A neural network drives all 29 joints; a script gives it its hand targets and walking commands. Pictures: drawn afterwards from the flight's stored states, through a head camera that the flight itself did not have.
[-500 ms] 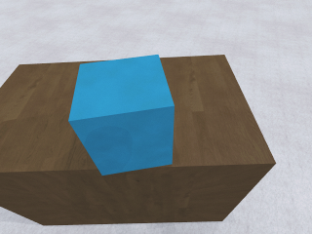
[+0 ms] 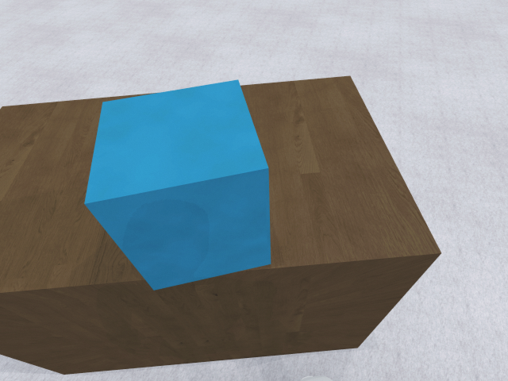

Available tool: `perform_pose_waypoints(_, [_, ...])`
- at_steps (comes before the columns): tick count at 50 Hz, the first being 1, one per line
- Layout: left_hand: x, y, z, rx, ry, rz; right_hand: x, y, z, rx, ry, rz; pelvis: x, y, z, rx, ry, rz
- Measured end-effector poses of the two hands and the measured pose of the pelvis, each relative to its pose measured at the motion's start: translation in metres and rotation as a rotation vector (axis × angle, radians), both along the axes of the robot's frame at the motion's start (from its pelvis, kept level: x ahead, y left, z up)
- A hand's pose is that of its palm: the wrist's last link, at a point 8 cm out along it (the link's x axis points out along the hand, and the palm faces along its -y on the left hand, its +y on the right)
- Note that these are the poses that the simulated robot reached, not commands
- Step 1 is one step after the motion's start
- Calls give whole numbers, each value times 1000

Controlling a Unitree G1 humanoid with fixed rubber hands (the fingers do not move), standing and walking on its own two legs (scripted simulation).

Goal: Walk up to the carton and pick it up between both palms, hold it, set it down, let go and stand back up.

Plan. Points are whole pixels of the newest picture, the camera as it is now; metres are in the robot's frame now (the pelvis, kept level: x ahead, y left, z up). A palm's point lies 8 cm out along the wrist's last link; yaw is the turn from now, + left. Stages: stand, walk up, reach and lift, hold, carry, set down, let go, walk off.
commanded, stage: reach and lift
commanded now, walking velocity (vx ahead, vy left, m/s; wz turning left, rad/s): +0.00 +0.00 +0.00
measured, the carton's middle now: (194, 190) +0.39 +0.12 +0.09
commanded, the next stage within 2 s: none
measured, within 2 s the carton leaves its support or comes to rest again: neither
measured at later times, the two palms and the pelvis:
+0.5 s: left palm out of the picture +0.08 +0.26 -0.08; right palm out of the picture +0.13 -0.21 -0.10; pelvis -0.04 -0.01 +0.00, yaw +10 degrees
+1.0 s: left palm out of the picture +0.11 +0.25 -0.02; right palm (415, 359) +0.16 -0.20 -0.03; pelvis -0.02 -0.02 +0.02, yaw +10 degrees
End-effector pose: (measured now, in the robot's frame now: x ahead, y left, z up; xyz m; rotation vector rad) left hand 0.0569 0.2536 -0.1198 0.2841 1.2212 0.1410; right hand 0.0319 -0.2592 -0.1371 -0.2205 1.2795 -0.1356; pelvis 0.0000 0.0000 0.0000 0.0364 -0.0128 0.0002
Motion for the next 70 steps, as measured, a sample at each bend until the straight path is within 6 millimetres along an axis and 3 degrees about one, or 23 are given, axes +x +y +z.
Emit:
perform_pose_waypoints(2, [11, 5, -8, -2, 69, 48, 17, -2, -8, 10, -32, 40, -8, 0, -9, -10, 15, 69])
perform_pose_waypoints(4, [35, 8, -10, -6, 73, 56, 46, -5, -13, 9, -91, 66, -18, -1, -18, -22, 11, 106])
perform_pose_waypoints(8, [83, 7, 6, -6, -48, 21, 110, 0, -5, 8, -272, 77, -32, -2, -29, -42, -23, 133])
perform_pose_waypoints(12, [88, 3, 24, -8, -119, -6, 140, 16, 13, 48, -375, 64, -38, -3, -28, -53, -66, 143])
perform_pose_waypoints(15, [69, 1, 33, -14, -139, 1, 139, 29, 28, 73, -402, 75, -37, -5, -20, -50, -90, 148])
perform_pose_waypoints(19, [36, 4, 37, -10, -129, 34, 122, 38, 41, 69, -402, 101, -35, -7, -9, -49, -98, 163])
perform_pose_waypoints(23, [22, 6, 41, 7, -158, 50, 107, 43, 41, 74, -399, 106, -38, -9, -5, -54, -100, 172])
perform_pose_waypoints(28, [31, 6, 53, 12, -238, 53, 97, 48, 46, 94, -434, 89, -41, -11, -1, -48, -114, 170])
perform_pose_waypoints(39, [46, -8, 80, -26, -356, 79, 93, 44, 80, 96, -509, 89, -33, -18, 16, -24, -155, 163])
perform_pose_waypoints(45, [50, -9, 91, -30, -445, 111, 109, 45, 98, 105, -580, 102, -25, -23, 19, -18, -150, 164])
perform_pose_waypoints(53, [58, -5, 104, -44, -523, 130, 132, 65, 117, 141, -647, 94, -13, -23, 24, -16, -128, 176])
perform_pose_waypoints(70, [84, 17, 135, -67, -706, 128, 169, 91, 146, 168, -780, 105, 14, 5, 29, -41, -65, 172])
